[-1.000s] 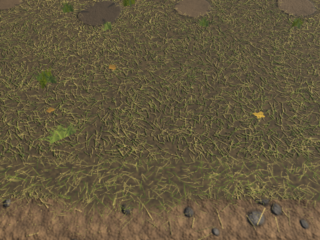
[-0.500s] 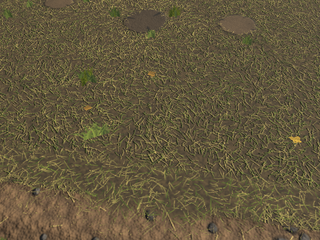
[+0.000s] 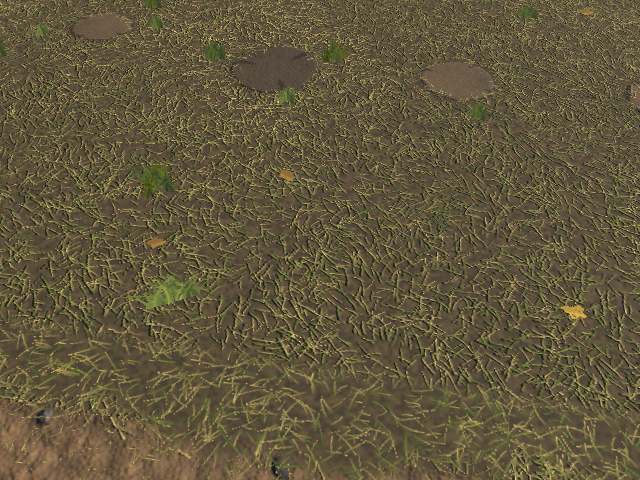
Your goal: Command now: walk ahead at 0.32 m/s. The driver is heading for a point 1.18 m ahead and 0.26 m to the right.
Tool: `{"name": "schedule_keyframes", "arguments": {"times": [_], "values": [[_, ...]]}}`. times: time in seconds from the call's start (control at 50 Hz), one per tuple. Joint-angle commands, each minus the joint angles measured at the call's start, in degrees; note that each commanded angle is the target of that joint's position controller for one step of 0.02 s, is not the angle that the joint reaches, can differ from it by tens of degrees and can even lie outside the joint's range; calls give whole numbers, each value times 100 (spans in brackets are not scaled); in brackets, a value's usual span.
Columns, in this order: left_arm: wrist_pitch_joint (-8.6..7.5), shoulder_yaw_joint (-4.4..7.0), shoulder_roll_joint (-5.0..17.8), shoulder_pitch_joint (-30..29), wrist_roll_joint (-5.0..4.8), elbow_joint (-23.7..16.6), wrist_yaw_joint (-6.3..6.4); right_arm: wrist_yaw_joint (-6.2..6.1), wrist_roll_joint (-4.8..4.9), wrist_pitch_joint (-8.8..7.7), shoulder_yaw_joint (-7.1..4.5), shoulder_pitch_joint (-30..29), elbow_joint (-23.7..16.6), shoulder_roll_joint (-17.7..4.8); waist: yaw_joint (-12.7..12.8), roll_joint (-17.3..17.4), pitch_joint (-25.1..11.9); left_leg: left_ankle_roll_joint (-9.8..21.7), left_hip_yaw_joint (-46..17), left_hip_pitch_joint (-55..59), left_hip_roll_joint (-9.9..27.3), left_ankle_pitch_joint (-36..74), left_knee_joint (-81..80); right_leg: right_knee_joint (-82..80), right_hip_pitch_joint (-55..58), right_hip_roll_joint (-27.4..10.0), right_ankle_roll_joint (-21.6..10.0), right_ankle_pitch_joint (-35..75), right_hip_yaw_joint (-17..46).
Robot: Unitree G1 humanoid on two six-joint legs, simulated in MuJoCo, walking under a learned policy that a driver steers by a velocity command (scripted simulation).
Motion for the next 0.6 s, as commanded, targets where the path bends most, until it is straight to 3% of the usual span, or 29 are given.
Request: {"name": "schedule_keyframes", "arguments": {"times": [0.02, 0.04, 0.06, 0.08, 0.1, 0.14, 0.18, 0.24, 0.32, 0.36, 0.38, 0.4, 0.42, 0.44, 0.46, 0.48, 0.5, 0.52, 0.54, 0.56, 0.6], "values": [[-232, 36, 252, -1220, 5, -892, -7, 41, -27, -174, -373, 1411, 176, -1299, -672, 1546, 217, 906, -3035, 2052, 1641, -1053, -1881, 1416, -2768, 333, -31, -298, -317], [-334, 121, 587, -1286, -65, -962, 14, 73, -101, -235, -315, 1404, 88, -1210, -711, 1538, 347, 1436, -4182, 2141, 2251, -799, -2231, 2580, -3522, 323, -42, -1143, 209], [-395, 173, 695, -1038, -143, -874, -30, 56, -112, -291, -213, 1131, 15, -910, -456, 1006, 476, 1392, -3760, 2252, 2203, -548, -2082, 3183, -3899, 35, -170, -866, 472], [-435, 157, 643, -896, -131, -769, -77, 51, -98, -317, -174, 988, -49, -773, -360, 756, 398, 1197, -3208, 2351, 1986, -336, -2058, 3296, -4032, -134, -292, -370, 454], [-465, 164, 614, -968, -78, -761, -115, 54, -82, -303, -153, 876, -64, -766, -314, 578, 442, 1028, -2794, 2349, 1877, 30, -2130, 3173, -4157, -289, -343, 72, 387], [-461, 166, 531, -1145, -7, -786, -223, 54, -113, -224, -41, 893, -38, -506, -287, 640, 402, 780, -1969, 2141, 1550, 1273, -2249, 2742, -3847, -442, -290, 657, 204], [-426, 103, 329, -1322, 29, -847, -309, 12, -82, -161, -32, 1017, 2, -551, -326, 657, 375, 765, -1406, 1928, 1356, 2052, -2330, 2184, -3597, -377, -114, 1051, -56], [-425, -14, 113, -1958, 21, -1084, -358, -89, -88, -107, -50, 1060, 17, -783, -457, 613, 555, 700, -869, 1272, 1142, 2117, -2522, 858, -2926, -194, 62, 1845, -292], [-428, 7, 318, -2352, -43, -1267, -398, -106, -19, -123, -88, 1250, 154, -938, -445, 780, 781, 662, -768, 1142, 1381, 1998, -2656, 9, -2317, -45, -44, 2342, -247], [-448, 54, 476, -2324, -35, -1298, -420, -103, 9, -106, -118, 1181, 189, -969, -280, 764, 737, 550, -710, 1518, 1548, 2594, -2414, -199, -2210, -23, -237, 2196, -179], [-452, 100, 583, -2154, -22, -1267, -417, -103, -7, -89, -141, 1117, 182, -1027, -134, 803, 561, 477, -644, 1694, 1571, 3425, -2113, -227, -1928, 67, -342, 2051, -222], [-441, 168, 716, -1790, -3, -1181, -393, -105, -29, -58, -171, 1056, 172, -1103, 93, 891, 237, 403, -553, 1803, 1539, 4489, -1601, -198, -1393, 225, -462, 1890, -343], [-415, 290, 905, -961, -5, -933, -344, -111, -60, -6, -165, 982, 154, -1088, 530, 869, -290, 278, -367, 1649, 1345, 5296, -625, -222, -336, 401, -629, 1849, -480], [-376, 390, 1112, 33, 1, -671, -270, -131, -112, 17, -116, 962, 80, -993, 959, 749, -923, 103, -273, 735, 1132, 4754, 689, -36, 1244, 44, -839, 1829, -107], [-343, 505, 1662, 746, 167, -533, -230, -93, -147, -49, 67, 1584, -78, -308, 752, -662, -1900, -255, -95, -1409, 266, 1949, 3071, -274, 3429, -1514, -1639, 672, 2419], [-344, 401, 1349, 768, 109, -461, -273, -56, -48, -189, 119, 1682, 40, -249, 695, -1358, -2445, -287, -856, -2181, -230, -1210, 4221, -1535, 3590, -2073, -1960, -352, 4526], [-352, 299, 1030, 244, 54, -490, -272, -15, 132, -279, -48, 1075, -136, -809, 644, -931, -1316, -213, -951, -2815, 153, -983, 4625, -1760, 2750, -1876, -1655, -794, 3911], [-358, 249, 854, -156, 53, -546, -264, -16, 183, -328, -61, 562, -274, -906, 508, -458, -620, -124, -743, -2815, 457, -475, 4453, -1848, 1805, -1667, -1467, -408, 3016], [-389, 219, 752, -487, 109, -555, -285, -48, 109, -336, -61, 346, -322, -821, 286, -67, -223, -120, -636, -2599, 697, -35, 4080, -2008, 944, -1439, -1370, 252, 2396], [-442, 180, 595, -689, 181, -572, -304, -77, 22, -281, -98, 399, -284, -786, 70, -151, -125, -112, -684, -2227, 900, 258, 3765, -2141, 419, -1194, -1283, 783, 1922], [-513, 180, 549, -769, 181, -500, -325, -86, -20, -140, -66, 648, -194, -549, -133, -278, -122, -176, -659, -1819, 1003, 463, 3519, -2435, -101, -1036, -1370, 1149, 1493]]}}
